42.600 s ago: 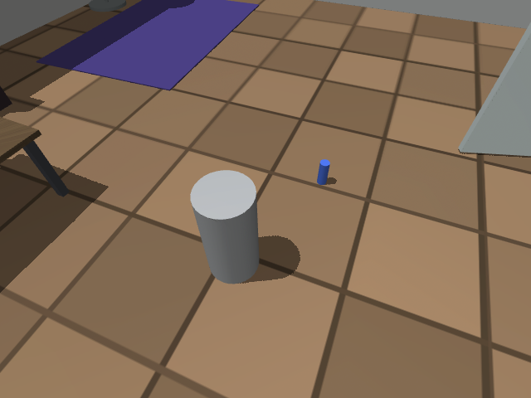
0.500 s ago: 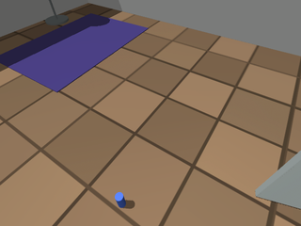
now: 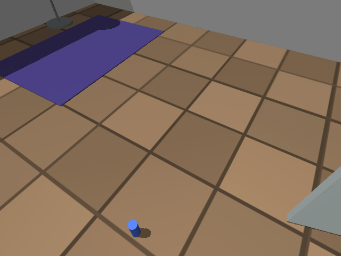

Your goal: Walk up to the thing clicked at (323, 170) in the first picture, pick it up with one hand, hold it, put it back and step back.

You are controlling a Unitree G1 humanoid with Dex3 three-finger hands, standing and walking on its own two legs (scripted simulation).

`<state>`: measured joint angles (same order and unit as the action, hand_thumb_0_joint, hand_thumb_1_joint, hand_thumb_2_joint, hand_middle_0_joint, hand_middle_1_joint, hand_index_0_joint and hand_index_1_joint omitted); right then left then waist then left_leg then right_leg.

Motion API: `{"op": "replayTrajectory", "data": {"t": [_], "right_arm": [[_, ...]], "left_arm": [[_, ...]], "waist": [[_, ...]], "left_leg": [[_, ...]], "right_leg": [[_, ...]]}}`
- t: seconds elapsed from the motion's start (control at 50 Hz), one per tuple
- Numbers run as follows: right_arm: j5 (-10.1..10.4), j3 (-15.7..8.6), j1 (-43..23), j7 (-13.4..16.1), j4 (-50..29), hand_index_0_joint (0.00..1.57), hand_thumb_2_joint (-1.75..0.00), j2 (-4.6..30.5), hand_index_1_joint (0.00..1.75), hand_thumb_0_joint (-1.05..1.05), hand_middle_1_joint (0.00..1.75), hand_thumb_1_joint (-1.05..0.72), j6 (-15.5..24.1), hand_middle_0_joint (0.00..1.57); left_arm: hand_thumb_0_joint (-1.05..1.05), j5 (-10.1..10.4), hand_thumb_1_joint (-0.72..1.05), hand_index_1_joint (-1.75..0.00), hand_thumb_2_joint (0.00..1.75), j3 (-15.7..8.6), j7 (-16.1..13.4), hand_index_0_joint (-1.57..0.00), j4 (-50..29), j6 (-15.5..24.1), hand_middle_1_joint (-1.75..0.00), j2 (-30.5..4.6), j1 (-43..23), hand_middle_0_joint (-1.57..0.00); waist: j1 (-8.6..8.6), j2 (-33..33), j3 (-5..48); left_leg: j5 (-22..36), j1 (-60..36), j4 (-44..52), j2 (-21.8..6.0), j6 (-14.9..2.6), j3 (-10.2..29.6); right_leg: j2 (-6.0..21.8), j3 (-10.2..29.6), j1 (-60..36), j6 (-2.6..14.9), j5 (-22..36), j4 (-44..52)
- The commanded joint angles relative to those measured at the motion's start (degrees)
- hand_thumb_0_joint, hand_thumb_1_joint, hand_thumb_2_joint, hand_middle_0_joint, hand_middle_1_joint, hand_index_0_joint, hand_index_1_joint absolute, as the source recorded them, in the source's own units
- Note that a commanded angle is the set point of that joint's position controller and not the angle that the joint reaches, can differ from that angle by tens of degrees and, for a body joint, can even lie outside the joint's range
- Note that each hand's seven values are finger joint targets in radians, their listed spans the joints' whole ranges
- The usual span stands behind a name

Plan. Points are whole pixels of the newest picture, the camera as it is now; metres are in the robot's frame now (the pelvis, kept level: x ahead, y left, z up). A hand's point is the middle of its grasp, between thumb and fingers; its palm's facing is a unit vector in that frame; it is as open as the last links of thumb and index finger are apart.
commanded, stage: stand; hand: left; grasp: from the side
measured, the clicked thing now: (134, 228) +0.39 +0.22 -0.71
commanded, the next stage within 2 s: step back in 0.76 s
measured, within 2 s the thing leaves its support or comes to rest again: neither
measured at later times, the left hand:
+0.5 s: hand out of the picture +0.06 +0.25 -0.16, palm faces -0.01 -0.94 -0.35, open 7.4 cm
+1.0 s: hand out of the picture +0.09 +0.29 -0.17, palm faces -0.01 -0.93 -0.38, open 7.4 cm
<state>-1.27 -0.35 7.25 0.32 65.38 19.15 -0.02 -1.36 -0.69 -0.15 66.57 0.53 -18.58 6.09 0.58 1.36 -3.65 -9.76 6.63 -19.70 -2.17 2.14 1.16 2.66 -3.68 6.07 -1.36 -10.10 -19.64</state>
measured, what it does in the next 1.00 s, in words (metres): stands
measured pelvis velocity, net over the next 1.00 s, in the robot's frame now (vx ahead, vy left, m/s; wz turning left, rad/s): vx -0.03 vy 0.03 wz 0.01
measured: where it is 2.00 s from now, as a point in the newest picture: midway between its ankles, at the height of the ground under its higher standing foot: outside the picture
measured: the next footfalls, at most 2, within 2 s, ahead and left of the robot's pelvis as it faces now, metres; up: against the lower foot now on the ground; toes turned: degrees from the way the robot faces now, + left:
right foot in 1.44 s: -0.09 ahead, -0.08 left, +0.00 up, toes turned -1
left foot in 1.80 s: -0.17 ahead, +0.17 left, +0.00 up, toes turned -2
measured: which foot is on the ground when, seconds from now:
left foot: down 0.00-1.00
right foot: down 0.00-1.00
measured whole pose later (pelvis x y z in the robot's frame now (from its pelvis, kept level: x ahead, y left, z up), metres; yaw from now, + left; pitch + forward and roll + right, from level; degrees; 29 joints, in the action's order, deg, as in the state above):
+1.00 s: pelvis -0.03 +0.03 -0.02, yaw +1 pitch -2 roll +0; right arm 0.1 -3.5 6.0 -1.1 56.2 23.7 -2.6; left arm -1.4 -4.0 -0.1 57.0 -2.3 -21.2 2.8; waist -0.8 0.2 -9.4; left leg -21.3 17.5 -41.5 1.2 -2.9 1.0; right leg 5.3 -2.7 16.5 -1.9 -13.9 -32.3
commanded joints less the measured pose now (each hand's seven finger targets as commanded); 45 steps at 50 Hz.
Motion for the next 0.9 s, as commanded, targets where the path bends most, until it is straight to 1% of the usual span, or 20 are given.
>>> {"op": "replayTrajectory", "data": {"t": [0.0, 0.06, 0.16, 0.22, 0.3, 0.4, 0.46, 0.52, 0.6, 0.66, 0.7, 0.72, 0.74, 0.76, 0.78, 0.8, 0.82, 0.84, 0.86, 0.88], "right_arm": [[0.3, -1.8, -1.4, 0.7, -2.8, 0.20, -0.90, 11.2, 0.30, 0.00, 0.30, -0.90, 1.2, 0.20], [0.4, -1.8, -2.1, 0.6, -2.8, 0.20, -0.90, 11.4, 0.30, 0.00, 0.30, -0.90, 1.2, 0.20], [0.2, -2.0, -1.9, 0.4, -2.9, 0.20, -0.90, 11.4, 0.30, 0.00, 0.30, -0.90, 1.0, 0.20], [0.3, -2.1, -2.3, 0.4, -3.1, 0.20, -0.90, 11.7, 0.30, 0.00, 0.30, -0.90, 1.2, 0.20], [0.4, -2.0, -2.7, 0.4, -3.2, 0.20, -0.90, 11.6, 0.30, 0.00, 0.30, -0.90, 1.4, 0.20], [0.3, -1.9, -2.3, 0.5, -3.1, 0.20, -0.90, 11.7, 0.30, 0.00, 0.30, -0.90, 1.3, 0.20], [0.4, -2.0, -2.5, 0.4, -3.0, 0.20, -0.90, 11.9, 0.30, 0.00, 0.30, -0.90, 1.3, 0.20], [0.4, -1.8, -2.3, 0.4, -3.0, 0.20, -0.90, 12.0, 0.30, 0.00, 0.30, -0.90, 1.3, 0.20], [0.4, -1.8, -2.4, 0.5, -2.9, 0.20, -0.90, 12.0, 0.30, 0.00, 0.30, -0.90, 1.2, 0.20], [0.5, -2.0, -2.7, 0.4, -3.2, 0.20, -0.90, 12.3, 0.30, 0.00, 0.30, -0.90, 1.3, 0.20], [0.5, -1.8, -2.0, 0.4, -3.0, 0.20, -0.90, 12.1, 0.30, 0.00, 0.30, -0.90, 1.4, 0.20], [0.5, -1.9, -2.7, 0.4, -3.2, 0.20, -0.90, 12.3, 0.30, 0.00, 0.30, -0.90, 1.4, 0.20], [1.2, -3.4, -4.4, 0.0, -5.2, 0.20, -0.90, 15.6, 0.30, 0.00, 0.30, -0.90, 0.2, 0.20], [1.6, -3.5, -3.3, 0.0, -6.1, 0.20, -0.90, 14.6, 0.30, 0.00, 0.30, -0.90, -0.2, 0.20], [1.8, -3.5, -3.1, -0.1, -6.7, 0.20, -0.90, 13.8, 0.30, 0.00, 0.30, -0.90, -0.3, 0.20], [1.9, -3.7, -2.3, -0.2, -7.4, 0.20, -0.90, 13.8, 0.30, 0.00, 0.30, -0.90, -0.6, 0.20], [2.0, -3.9, -1.0, -0.3, -8.0, 0.20, -0.90, 13.1, 0.30, 0.00, 0.30, -0.90, -1.0, 0.20], [1.8, -4.3, 0.1, -0.4, -8.4, 0.20, -0.90, 12.8, 0.30, 0.00, 0.30, -0.90, -1.5, 0.20], [1.6, -4.6, 1.2, -0.6, -9.1, 0.20, -0.90, 12.6, 0.30, 0.00, 0.30, -0.90, -2.1, 0.20], [1.4, -4.9, 2.3, -0.8, -9.8, 0.20, -0.90, 12.7, 0.30, 0.00, 0.30, -0.90, -2.6, 0.20]], "left_arm": [[0.00, 0.5, 0.90, -0.30, 0.90, -2.1, -0.9, -0.20, -2.6, 1.2, -0.30, -12.3, -1.9, -0.20], [0.00, 0.4, 0.90, -0.30, 0.90, -2.0, -0.8, -0.20, -2.7, 1.1, -0.30, -12.1, -1.8, -0.20], [0.00, 0.2, 0.90, -0.30, 0.90, -2.3, -0.6, -0.20, -3.0, 1.0, -0.30, -12.7, -2.3, -0.20], [0.00, 0.3, 0.90, -0.30, 0.90, -2.3, -0.5, -0.20, -3.2, 1.1, -0.30, -12.4, -1.9, -0.20], [0.00, 0.4, 0.90, -0.30, 0.90, -2.3, -0.6, -0.20, -3.4, 1.3, -0.30, -12.6, -2.0, -0.20], [0.00, 0.6, 0.90, -0.30, 0.90, -2.3, -0.6, -0.20, -3.5, 1.2, -0.30, -12.7, -2.0, -0.20], [0.00, 0.4, 0.90, -0.30, 0.90, -2.2, -0.6, -0.20, -3.4, 1.2, -0.30, -12.5, -1.6, -0.20], [0.00, 0.5, 0.90, -0.30, 0.90, -2.1, -0.5, -0.20, -3.6, 1.3, -0.30, -12.6, -1.5, -0.20], [0.00, 0.5, 0.90, -0.30, 0.90, -2.2, -0.5, -0.20, -3.6, 1.2, -0.30, -12.7, -1.6, -0.20], [0.00, 0.6, 0.90, -0.30, 0.90, -2.2, -0.6, -0.20, -3.9, 1.3, -0.30, -12.8, -1.3, -0.20], [0.00, 0.6, 0.90, -0.30, 0.90, -2.2, -0.6, -0.20, -3.9, 1.3, -0.30, -12.7, -1.5, -0.20], [0.00, 0.7, 0.90, -0.30, 0.90, -2.2, -0.6, -0.20, -3.9, 1.3, -0.30, -12.6, -1.5, -0.20], [0.00, 2.1, 0.90, -0.30, 0.90, -5.2, -0.7, -0.20, -5.3, 0.6, -0.30, -17.0, -1.9, -0.20], [0.00, 2.2, 0.90, -0.30, 0.90, -5.4, -1.0, -0.20, -6.2, 0.3, -0.30, -16.9, -1.3, -0.20], [0.00, 2.3, 0.90, -0.30, 0.90, -5.6, -1.0, -0.20, -6.6, 0.1, -0.30, -16.6, -0.7, -0.20], [0.00, 2.1, 0.90, -0.30, 0.90, -5.9, -1.1, -0.20, -7.7, 0.0, -0.30, -17.1, -0.9, -0.20], [0.00, 1.9, 0.90, -0.30, 0.90, -6.2, -1.1, -0.20, -8.8, -0.2, -0.30, -17.6, -1.7, -0.20], [0.00, 1.5, 0.90, -0.30, 0.90, -6.4, -1.1, -0.20, -10.5, -0.4, -0.30, -17.8, -3.8, -0.20], [0.00, 0.9, 0.90, -0.30, 0.90, -6.6, -1.1, -0.20, -12.1, -0.5, -0.30, -17.9, -6.0, -0.20], [0.00, 0.2, 0.90, -0.30, 0.90, -6.8, -1.1, -0.20, -13.5, -0.6, -0.30, -18.3, -7.1, -0.20]], "waist": [[-0.20, -1.4, 3.7], [0.03, -1.0, 2.6], [-0.31, -1.4, 1.6], [-0.16, -0.1, 3.0], [-0.18, -1.2, 4.4], [-0.33, -1.1, 4.6], [-0.22, -1.2, 4.2], [-0.23, -1.1, 4.9], [-0.34, -1.3, 4.3], [-0.14, -1.5, 5.4], [-0.44, -1.5, 4.5], [-0.21, -1.3, 4.8], [-0.41, -2.2, -1.6], [-0.81, -2.5, -0.2], [-0.74, -3.3, 0.4], [-1.02, -4.5, 2.4], [-1.32, -6.3, 3.8], [-1.74, -9.1, 5.0], [-2.22, -11.6, 5.7], [-2.24, -13.0, 6.1]], "left_leg": [[6.7, 1.5, 3.2, -4.7, -2.67, 3.8], [4.6, 1.6, 3.8, -4.8, -2.42, 4.1], [0.0, 2.8, 4.3, -4.5, -2.58, 3.9], [2.1, 2.1, 4.1, -4.9, -2.64, 4.0], [6.6, 0.4, 3.4, -5.1, -2.61, 4.0], [6.3, 0.7, 3.3, -5.1, -2.80, 3.6], [5.6, 0.4, 3.6, -5.2, -2.54, 3.9], [8.1, 0.3, 3.2, -5.3, -2.51, 3.8], [7.0, 0.8, 3.3, -5.2, -2.59, 3.7], [9.5, -0.4, 2.9, -5.3, -2.69, 3.7], [9.0, 0.4, 3.3, -5.1, -2.44, 3.6], [9.0, -0.1, 2.9, -5.4, -2.65, 3.6], [17.1, 5.3, -4.0, -3.7, -4.57, 3.5], [18.3, 5.8, -6.3, -3.3, -4.89, 2.2], [16.9, 5.6, -8.4, -2.2, -4.71, 1.3], [15.3, 5.0, -12.1, -0.9, -4.89, 0.4], [11.6, 5.3, -16.0, 0.9, -4.54, -0.6], [0.7, 5.5, -21.0, 2.9, -4.42, -1.4], [-12.3, 6.4, -26.7, 4.3, -4.70, -0.9], [-18.2, 7.3, -30.6, 4.0, -5.19, 0.9]], "right_leg": [[5.5, 5.3, -1.9, 1.30, 6.5, 3.5], [5.1, 4.8, -0.5, 1.32, 3.3, 3.9], [5.0, 5.4, 0.5, 1.54, -1.5, 4.8], [5.3, 5.6, -0.6, 1.83, 1.5, 4.3], [5.4, 5.3, -1.0, 1.69, 5.1, 3.8], [5.6, 5.4, -1.7, 1.89, 5.8, 3.7], [5.3, 5.2, -0.9, 1.74, 4.0, 4.0], [5.6, 5.3, -1.9, 1.74, 7.0, 3.5], [5.6, 5.2, -1.7, 1.75, 6.4, 3.6], [5.6, 4.8, -2.1, 1.71, 8.6, 3.3], [5.5, 4.9, -2.1, 1.67, 8.5, 3.4], [5.7, 5.0, -2.1, 1.69, 8.5, 3.4], [5.4, 5.7, 1.8, 2.86, 17.5, -1.2], [6.1, 5.9, 1.3, 3.91, 19.6, -2.2], [6.9, 6.1, 1.6, 4.93, 20.2, -1.9], [8.7, 8.1, 2.1, 6.74, 20.8, -1.5], [10.9, 10.0, 2.7, 9.00, 21.0, -1.0], [13.9, 12.4, 4.5, 11.42, 19.8, -0.3], [16.6, 13.9, 6.2, 13.73, 19.0, -0.2], [18.3, 14.8, 8.0, 15.44, 18.8, -1.1]]}}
